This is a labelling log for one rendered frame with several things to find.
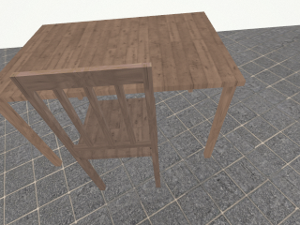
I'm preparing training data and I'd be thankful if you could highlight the table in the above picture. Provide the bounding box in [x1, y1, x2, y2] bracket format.
[0, 11, 246, 167]

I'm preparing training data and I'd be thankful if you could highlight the chair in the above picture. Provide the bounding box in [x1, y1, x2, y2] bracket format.
[9, 62, 161, 190]

